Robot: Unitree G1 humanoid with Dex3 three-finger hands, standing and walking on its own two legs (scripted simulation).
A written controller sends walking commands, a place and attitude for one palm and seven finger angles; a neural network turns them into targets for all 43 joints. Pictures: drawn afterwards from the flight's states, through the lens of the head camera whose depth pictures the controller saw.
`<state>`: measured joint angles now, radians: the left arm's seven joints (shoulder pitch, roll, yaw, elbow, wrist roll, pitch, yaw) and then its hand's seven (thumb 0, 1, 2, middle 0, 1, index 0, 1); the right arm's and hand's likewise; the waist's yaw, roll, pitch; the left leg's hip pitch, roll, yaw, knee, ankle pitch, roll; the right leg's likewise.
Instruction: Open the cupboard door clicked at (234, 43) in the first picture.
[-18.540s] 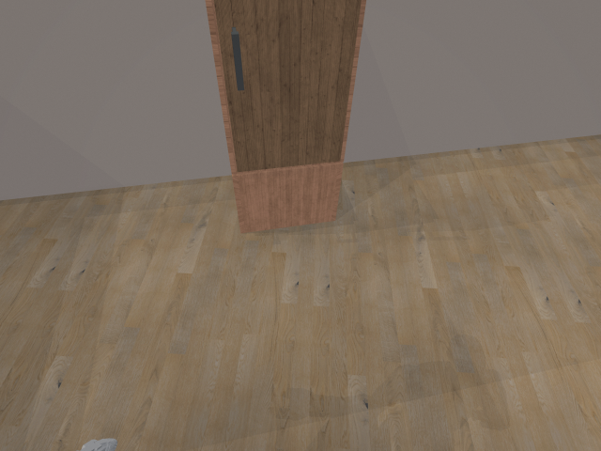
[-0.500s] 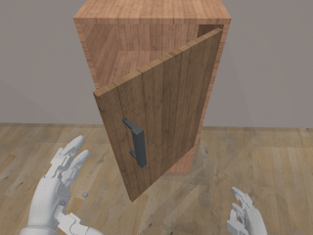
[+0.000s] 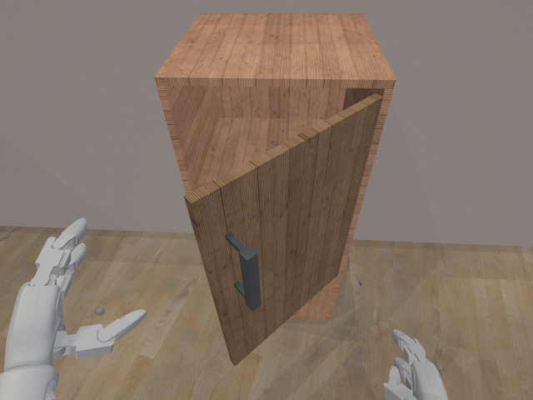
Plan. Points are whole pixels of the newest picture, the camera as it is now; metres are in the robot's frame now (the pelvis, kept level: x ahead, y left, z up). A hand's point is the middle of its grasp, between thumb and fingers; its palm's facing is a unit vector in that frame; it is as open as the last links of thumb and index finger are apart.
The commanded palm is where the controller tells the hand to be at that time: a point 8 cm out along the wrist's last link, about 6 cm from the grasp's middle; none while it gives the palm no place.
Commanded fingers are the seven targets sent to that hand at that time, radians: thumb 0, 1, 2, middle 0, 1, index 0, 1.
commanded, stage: draw the hand back to the body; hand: left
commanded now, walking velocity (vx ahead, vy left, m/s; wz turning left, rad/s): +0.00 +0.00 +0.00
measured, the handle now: (243, 273) +0.30 +0.08 +0.03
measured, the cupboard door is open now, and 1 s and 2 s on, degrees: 45 45 45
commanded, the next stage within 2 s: step back with the hand held close in 0.68 s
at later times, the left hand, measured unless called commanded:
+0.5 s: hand (68, 276) +0.20 +0.25 +0.17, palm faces +0.46 -0.80 -0.40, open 7.7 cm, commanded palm +0.14 +0.29 +0.18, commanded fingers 0.00 0.90 0.90 -0.20 -0.30 -0.20 -0.30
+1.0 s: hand (67, 280) +0.19 +0.25 +0.17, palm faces +0.40 -0.79 -0.47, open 7.4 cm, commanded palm +0.13 +0.29 +0.18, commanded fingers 0.00 0.90 0.90 -0.20 -0.30 -0.20 -0.30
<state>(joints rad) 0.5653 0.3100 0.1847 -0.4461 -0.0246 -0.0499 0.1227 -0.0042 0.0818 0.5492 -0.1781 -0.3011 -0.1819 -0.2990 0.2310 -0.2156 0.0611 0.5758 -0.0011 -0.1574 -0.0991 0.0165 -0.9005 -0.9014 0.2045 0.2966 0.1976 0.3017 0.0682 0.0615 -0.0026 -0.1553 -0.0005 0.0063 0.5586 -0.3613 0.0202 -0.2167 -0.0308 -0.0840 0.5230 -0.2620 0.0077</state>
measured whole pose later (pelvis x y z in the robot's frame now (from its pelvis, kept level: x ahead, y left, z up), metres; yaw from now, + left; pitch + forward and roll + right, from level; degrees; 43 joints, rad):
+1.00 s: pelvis -0.02 -0.01 +0.01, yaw -1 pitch -1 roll -1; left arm 0.50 0.37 0.39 -0.42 -0.04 -0.15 0.11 0.01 0.89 0.90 -0.21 -0.30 -0.21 -0.30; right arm 0.16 -0.23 0.01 0.59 -0.01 -0.06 -0.08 0.02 -0.90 -0.90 0.21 0.30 0.20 0.30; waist 0.02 0.05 0.04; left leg -0.16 0.02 0.02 0.44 -0.27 0.01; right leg -0.21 -0.01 -0.07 0.37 -0.15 0.00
